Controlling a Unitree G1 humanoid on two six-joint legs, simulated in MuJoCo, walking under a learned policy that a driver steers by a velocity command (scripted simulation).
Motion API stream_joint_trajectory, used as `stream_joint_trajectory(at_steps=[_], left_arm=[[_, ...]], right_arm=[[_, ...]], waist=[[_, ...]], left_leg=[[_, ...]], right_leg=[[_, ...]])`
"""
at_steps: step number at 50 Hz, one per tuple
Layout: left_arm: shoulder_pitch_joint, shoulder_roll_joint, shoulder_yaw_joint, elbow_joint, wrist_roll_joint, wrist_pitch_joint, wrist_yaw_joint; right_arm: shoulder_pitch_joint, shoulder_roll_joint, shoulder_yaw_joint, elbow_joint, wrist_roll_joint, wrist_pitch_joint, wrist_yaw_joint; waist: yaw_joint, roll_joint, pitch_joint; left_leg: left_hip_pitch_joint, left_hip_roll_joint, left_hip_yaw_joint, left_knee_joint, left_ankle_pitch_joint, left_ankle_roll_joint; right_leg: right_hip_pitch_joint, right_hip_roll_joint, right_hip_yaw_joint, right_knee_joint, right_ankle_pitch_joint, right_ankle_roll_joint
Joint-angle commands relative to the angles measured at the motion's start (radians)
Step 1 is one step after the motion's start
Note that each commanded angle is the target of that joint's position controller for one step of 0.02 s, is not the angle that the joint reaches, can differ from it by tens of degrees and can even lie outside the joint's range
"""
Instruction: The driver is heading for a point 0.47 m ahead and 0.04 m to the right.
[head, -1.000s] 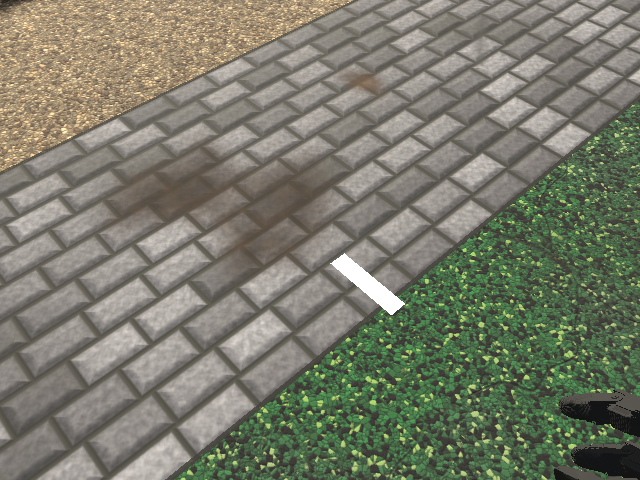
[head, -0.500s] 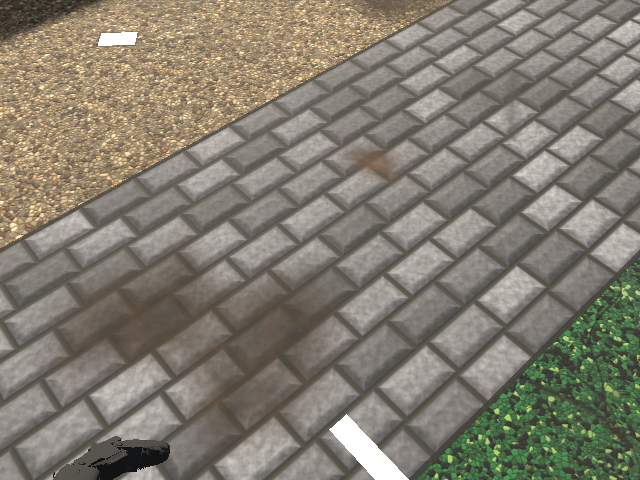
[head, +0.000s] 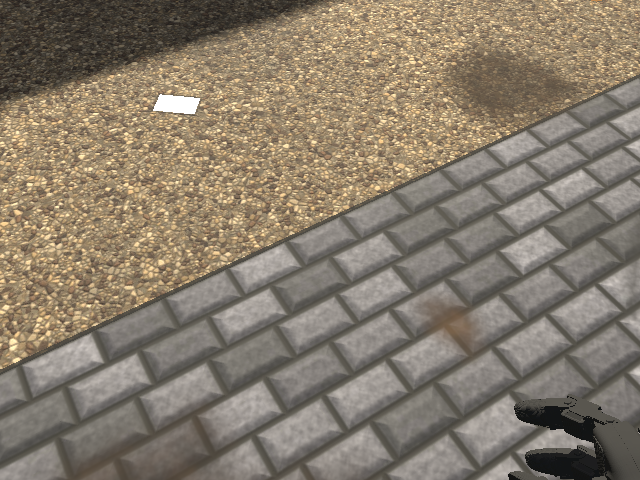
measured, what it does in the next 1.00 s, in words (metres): walks ahead: left foot, then right foot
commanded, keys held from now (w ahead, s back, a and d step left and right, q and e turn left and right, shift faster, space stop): w+shift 0.24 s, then shift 0.76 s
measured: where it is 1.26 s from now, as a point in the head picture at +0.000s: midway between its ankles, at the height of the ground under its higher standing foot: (326, 388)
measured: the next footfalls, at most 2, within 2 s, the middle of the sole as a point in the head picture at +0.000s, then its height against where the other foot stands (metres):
left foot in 0.02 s outside the picture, level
right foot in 0.44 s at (377, 376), level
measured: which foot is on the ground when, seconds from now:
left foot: up 0.00-0.00, down 0.02-0.46, up 0.48-0.80, down 0.82-1.00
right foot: down 0.00-0.02, up 0.04-0.42, down 0.44-1.00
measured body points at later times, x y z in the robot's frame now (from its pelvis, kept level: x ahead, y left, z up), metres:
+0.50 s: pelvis +0.47 +0.01 +0.00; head +0.52 +0.01 +0.44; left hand +0.67 +0.23 -0.11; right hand +0.42 -0.25 -0.14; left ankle +0.24 +0.11 -0.63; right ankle +0.63 -0.05 -0.71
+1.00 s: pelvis +0.60 +0.05 +0.03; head +0.59 +0.06 +0.48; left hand +0.63 +0.29 -0.13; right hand +0.67 -0.18 -0.11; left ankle +0.64 +0.16 -0.71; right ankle +0.63 -0.05 -0.71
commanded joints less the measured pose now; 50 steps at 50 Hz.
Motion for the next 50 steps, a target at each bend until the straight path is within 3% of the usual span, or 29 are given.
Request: stream_joint_trajectory(at_steps=[1,2,3,4,5,6,8,10,12,14,16,18,20,21,22,23,24,25,27,28,29,32,37,40,42,43,45,47,50], left_arm=[[-0.071,0.205,0.042,-0.068,0.03,0.021,0.03],[0.059,0.013,0.001,-0.124,-0.005,0.012,0.004],[0.022,0.078,0.007,-0.13,-0.022,-0.004,0.003],[-0.132,0.112,0.013,-0.165,-0.021,-0.007,0.013],[-0.201,0.105,0.005,-0.176,-0.012,-0.012,0.01],[-0.222,0.09,0.0,-0.178,-0.002,-0.005,0.003],[-0.208,0.056,-0.009,-0.181,0.023,0.03,-0.017],[-0.265,0.035,-0.02,-0.212,0.032,0.052,-0.034],[-0.405,0.045,-0.028,-0.265,0.032,0.054,-0.039],[-0.473,0.021,-0.045,-0.286,0.029,0.035,-0.045],[-0.523,-0.004,-0.058,-0.287,0.017,0.017,-0.051],[-0.506,0.022,-0.053,-0.275,0.017,0.012,-0.04],[-0.37,0.072,-0.035,-0.226,0.035,0.006,-0.021],[-0.202,0.097,-0.021,-0.167,0.04,-0.002,-0.01],[-0.064,0.125,-0.011,-0.115,0.051,-0.009,-0.001],[0.011,0.218,0.01,-0.09,0.065,-0.01,0.007],[0.009,0.23,0.019,-0.099,0.039,-0.006,-0.007],[-0.07,0.177,0.024,-0.137,-0.007,0.012,-0.004],[-0.253,0.042,-0.012,-0.138,-0.012,0.018,0.013],[-0.248,0.018,-0.022,-0.125,-0.013,0.015,0.022],[-0.238,0.01,-0.029,-0.105,-0.009,0.017,0.027],[-0.277,0.045,-0.028,-0.085,0.015,0.003,0.014],[-0.265,0.059,-0.02,-0.052,0.006,0.022,-0.003],[-0.276,0.048,-0.022,-0.045,0.0,0.053,0.008],[-0.196,0.015,-0.025,-0.036,0.012,0.07,0.016],[-0.09,-0.042,-0.036,-0.004,-0.009,0.084,0.019],[-0.136,-0.005,-0.028,0.018,-0.004,0.099,0.027],[-0.15,0.019,-0.021,0.027,0.002,0.097,0.026],[-0.16,-0.004,-0.027,0.054,-0.002,0.087,0.032]], right_arm=[[0.563,-0.224,-0.095,0.12,-0.012,0.004,-0.043],[0.576,-0.341,-0.129,0.123,-0.044,-0.001,-0.054],[0.576,-0.312,-0.134,0.123,-0.013,0.006,-0.045],[0.467,-0.256,-0.127,0.132,-0.01,-0.003,-0.043],[0.427,-0.19,-0.115,0.143,-0.002,-0.013,-0.039],[0.401,-0.153,-0.106,0.156,-0.005,-0.02,-0.04],[0.404,-0.068,-0.078,0.187,0.005,-0.031,-0.044],[0.419,-0.093,-0.083,0.207,0.025,-0.046,-0.047],[0.45,-0.101,-0.084,0.219,0.027,-0.054,-0.039],[0.436,-0.09,-0.079,0.224,0.036,-0.06,-0.033],[0.514,-0.112,-0.082,0.259,0.053,-0.072,-0.032],[0.541,-0.141,-0.086,0.287,0.053,-0.072,-0.038],[0.535,-0.17,-0.092,0.296,0.044,-0.056,-0.053],[0.498,-0.185,-0.096,0.292,0.038,-0.044,-0.062],[0.47,-0.181,-0.096,0.286,0.046,-0.035,-0.07],[0.559,-0.088,-0.081,0.271,0.05,-0.027,-0.074],[0.783,-0.005,-0.062,0.301,0.115,-0.015,-0.082],[0.724,-0.098,-0.077,0.314,0.078,-0.009,-0.09],[0.502,-0.08,-0.071,0.263,0.035,-0.002,-0.078],[0.458,-0.066,-0.071,0.254,0.016,0.014,-0.071],[0.482,-0.041,-0.067,0.263,0.004,0.037,-0.063],[0.498,0.021,-0.051,0.271,0.011,0.072,-0.061],[0.391,-0.007,-0.045,0.285,0.017,0.084,-0.069],[0.339,-0.008,-0.04,0.291,0.003,0.078,-0.072],[0.319,-0.087,-0.047,0.281,-0.01,0.059,-0.084],[0.263,-0.112,-0.054,0.285,0.018,0.061,-0.087],[0.229,-0.038,-0.038,0.294,0.031,0.053,-0.082],[0.255,-0.032,-0.039,0.316,0.035,0.048,-0.084],[0.299,-0.021,-0.043,0.345,0.036,0.046,-0.086]], waist=[[-0.335,-0.09,-0.274],[-0.19,0.25,-0.418],[-0.221,0.263,-0.515],[-0.195,0.144,-0.282],[-0.176,0.029,-0.171],[-0.137,-0.001,-0.107],[-0.068,0.029,-0.052],[-0.048,0.062,0.013],[-0.068,0.039,0.093],[-0.061,0.001,0.134],[-0.101,0.002,0.103],[-0.097,0.036,0.067],[-0.038,0.074,-0.026],[0.043,0.087,-0.101],[0.11,0.077,-0.144],[0.069,-0.109,-0.271],[-0.012,-0.277,-0.56],[-0.004,-0.077,-0.599],[-0.053,-0.009,-0.242],[-0.062,-0.003,-0.164],[-0.088,-0.003,-0.15],[-0.147,-0.046,-0.151],[-0.118,-0.111,-0.153],[-0.116,-0.073,-0.075],[-0.064,0.075,-0.014],[-0.004,0.19,-0.017],[-0.018,0.133,0.027],[-0.028,0.11,0.013],[-0.051,0.036,-0.007]], left_leg=[[0.773,0.004,-0.061,0.069,-0.26,0.051],[1.076,0.331,-0.59,-0.017,-0.553,0.155],[1.119,0.367,-0.965,-0.245,-0.656,0.192],[0.979,0.309,-0.758,-0.245,-0.538,0.157],[0.805,0.274,-0.596,-0.242,-0.381,0.137],[0.669,0.226,-0.493,-0.265,-0.302,0.107],[0.49,0.163,-0.366,-0.317,-0.238,0.074],[0.431,0.157,-0.324,-0.408,-0.281,0.092],[0.403,0.117,-0.235,-0.474,-0.163,0.097],[0.343,0.047,-0.096,-0.453,0.236,0.066],[0.373,0.053,-0.064,-0.459,0.468,0.041],[0.508,0.071,-0.059,-0.413,0.566,0.011],[0.6,0.077,-0.062,-0.221,0.735,-0.024],[0.591,0.065,-0.052,-0.025,0.747,-0.043],[0.549,0.029,-0.033,0.205,0.6,-0.063],[0.39,-0.082,0.011,0.615,-0.086,-0.082],[0.134,-0.201,-0.154,1.022,-0.664,-0.107],[0.13,-0.137,-0.243,1.001,-0.545,-0.097],[0.055,-0.041,-0.172,0.811,-0.458,-0.113],[0.103,-0.021,-0.172,0.73,-0.438,-0.116],[0.208,-0.016,-0.164,0.667,-0.419,-0.123],[0.358,-0.022,-0.123,0.463,-0.388,-0.129],[0.451,-0.009,-0.077,0.188,-0.168,-0.123],[0.514,0.003,-0.083,0.0,-0.142,-0.106],[0.485,0.156,-0.268,-0.176,-0.07,-0.075],[0.32,0.208,-0.328,-0.251,-0.204,-0.025],[0.179,0.131,-0.289,-0.314,-0.384,-0.069],[0.237,0.088,-0.245,-0.3,-0.318,-0.085],[0.348,0.078,-0.219,-0.255,-0.195,-0.075]], right_leg=[[-0.391,-0.165,-0.013,0.788,1.049,-0.097],[-0.79,-0.009,0.021,1.221,0.155,-0.067],[-0.951,0.063,0.149,1.378,-0.057,-0.081],[-1.063,-0.021,0.15,1.375,0.057,-0.099],[-1.037,-0.063,0.143,1.288,0.129,-0.098],[-0.983,-0.09,0.148,1.221,0.14,-0.094],[-0.884,-0.122,0.151,1.134,0.137,-0.072],[-0.941,-0.15,0.125,1.048,0.144,-0.041],[-1.002,-0.16,0.067,0.902,0.256,-0.023],[-0.881,-0.125,-0.005,0.644,0.425,-0.019],[-0.724,-0.057,-0.069,0.478,0.626,-0.036],[-0.679,-0.015,-0.073,0.401,0.683,-0.066],[-0.542,0.052,-0.069,0.393,0.608,-0.092],[-0.386,0.057,-0.042,0.379,0.613,-0.106],[-0.269,-0.016,0.008,0.313,0.745,-0.118],[-0.05,-0.268,0.169,0.483,1.392,-0.177],[0.267,-0.541,0.557,0.522,1.737,-0.379],[0.162,-0.472,0.527,0.443,1.574,-0.367],[-0.184,-0.352,0.344,0.299,1.186,-0.305],[-0.315,-0.32,0.288,0.255,1.171,-0.278],[-0.435,-0.299,0.245,0.217,1.141,-0.267],[-0.609,-0.254,0.123,0.183,1.164,-0.257],[-0.651,-0.204,0.091,0.153,0.683,-0.189],[-0.733,-0.183,0.133,0.16,0.228,-0.13],[-0.737,-0.099,0.107,0.258,0.04,-0.055],[-0.597,-0.024,0.045,0.259,0.053,-0.032],[-0.431,-0.049,0.068,0.251,0.184,-0.017],[-0.431,-0.081,0.091,0.236,0.218,-0.02],[-0.478,-0.093,0.099,0.21,0.225,-0.017]])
